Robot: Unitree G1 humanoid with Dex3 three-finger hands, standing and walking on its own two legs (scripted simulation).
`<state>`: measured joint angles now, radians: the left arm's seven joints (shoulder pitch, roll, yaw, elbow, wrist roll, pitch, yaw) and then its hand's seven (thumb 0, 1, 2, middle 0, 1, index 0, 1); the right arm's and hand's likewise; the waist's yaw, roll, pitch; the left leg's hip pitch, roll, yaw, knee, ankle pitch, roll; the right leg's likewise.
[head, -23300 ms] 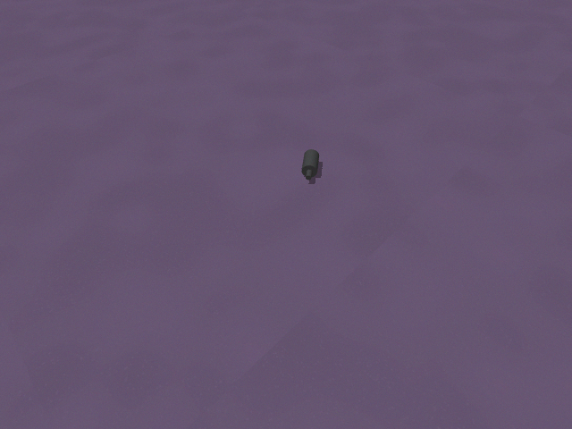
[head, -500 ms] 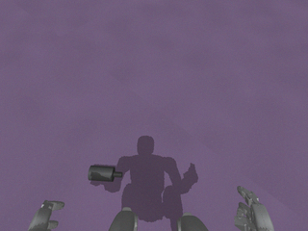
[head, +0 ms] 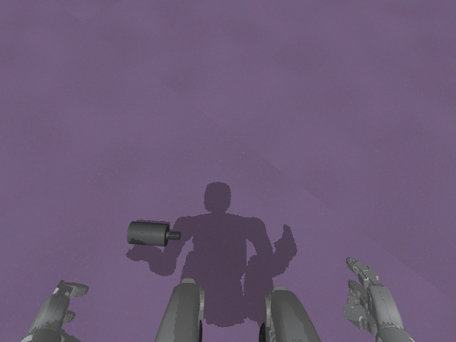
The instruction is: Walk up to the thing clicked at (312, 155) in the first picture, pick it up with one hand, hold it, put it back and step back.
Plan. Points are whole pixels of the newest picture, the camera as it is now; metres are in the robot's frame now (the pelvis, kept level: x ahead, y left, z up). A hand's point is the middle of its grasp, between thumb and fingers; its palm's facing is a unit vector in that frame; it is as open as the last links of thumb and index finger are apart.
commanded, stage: rise first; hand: left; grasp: from above
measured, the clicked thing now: (155, 234) +0.44 +0.28 -0.59
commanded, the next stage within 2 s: none
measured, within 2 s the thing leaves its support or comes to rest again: neither
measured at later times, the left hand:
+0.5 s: hand (104, 264) +0.29 +0.34 -0.32, palm faces -0.48 -0.37 -0.79, open 14.2 cm
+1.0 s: hand (113, 248) +0.35 +0.36 -0.41, palm faces -0.45 -0.14 -0.88, open 14.2 cm
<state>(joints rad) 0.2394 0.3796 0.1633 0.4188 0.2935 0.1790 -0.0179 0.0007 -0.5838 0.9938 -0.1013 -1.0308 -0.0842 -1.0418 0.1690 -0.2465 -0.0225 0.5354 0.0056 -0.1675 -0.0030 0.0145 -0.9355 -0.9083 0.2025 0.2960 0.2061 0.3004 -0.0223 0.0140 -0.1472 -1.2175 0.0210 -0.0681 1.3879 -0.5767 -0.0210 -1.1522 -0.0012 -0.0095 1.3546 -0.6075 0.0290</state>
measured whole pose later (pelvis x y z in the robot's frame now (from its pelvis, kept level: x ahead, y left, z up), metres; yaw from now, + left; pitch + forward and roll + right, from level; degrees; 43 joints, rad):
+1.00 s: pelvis -0.07 +0.01 -0.28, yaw -8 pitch +30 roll -9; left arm -0.68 0.90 0.29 1.17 1.14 -0.50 0.17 0.00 -0.52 1.04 -0.07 -0.96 -0.05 -0.97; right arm 0.08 -0.29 0.02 0.76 -0.12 0.02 0.11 0.01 -0.87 -0.89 0.20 0.30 0.21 0.30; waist -0.09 -0.03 -0.04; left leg -2.24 0.00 -0.18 2.35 -0.65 -0.02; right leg -2.12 0.05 -0.06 2.27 -0.69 0.05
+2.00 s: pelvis -0.06 +0.01 -0.32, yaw -10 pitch +29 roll -11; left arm -0.79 0.99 0.28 1.35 1.36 -0.53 0.35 0.00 -0.52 1.00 -0.09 -0.99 -0.08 -1.00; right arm 0.04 -0.26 0.08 0.77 -0.17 0.06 0.14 0.00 -0.91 -0.90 0.20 0.30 0.21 0.30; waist -0.16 -0.07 0.00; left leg -2.33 0.00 -0.21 2.49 -0.68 -0.02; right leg -2.21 0.07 -0.07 2.38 -0.71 0.06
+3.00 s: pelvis -0.06 +0.02 -0.32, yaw -10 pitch +29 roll -12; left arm -0.81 1.00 0.26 1.32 1.32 -0.51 0.29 0.00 -0.55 1.03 -0.10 -1.00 -0.08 -1.01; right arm 0.05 -0.27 0.09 0.75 -0.17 0.06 0.15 0.00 -0.92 -0.90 0.20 0.30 0.21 0.30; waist -0.16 -0.05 0.00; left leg -2.33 -0.01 -0.21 2.47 -0.68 -0.01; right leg -2.19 0.07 -0.08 2.36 -0.71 0.06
